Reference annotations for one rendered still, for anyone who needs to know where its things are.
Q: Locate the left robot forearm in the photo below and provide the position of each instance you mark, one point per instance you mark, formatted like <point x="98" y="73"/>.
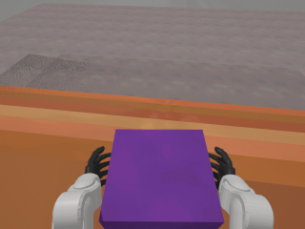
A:
<point x="75" y="208"/>

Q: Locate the robot right hand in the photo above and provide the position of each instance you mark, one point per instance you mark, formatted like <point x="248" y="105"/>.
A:
<point x="225" y="166"/>

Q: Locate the right robot forearm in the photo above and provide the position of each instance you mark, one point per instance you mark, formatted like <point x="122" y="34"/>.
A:
<point x="246" y="209"/>

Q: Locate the carton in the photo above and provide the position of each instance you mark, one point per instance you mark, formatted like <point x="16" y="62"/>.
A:
<point x="160" y="179"/>

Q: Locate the robot left hand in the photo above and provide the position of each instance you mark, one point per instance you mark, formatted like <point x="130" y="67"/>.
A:
<point x="94" y="166"/>

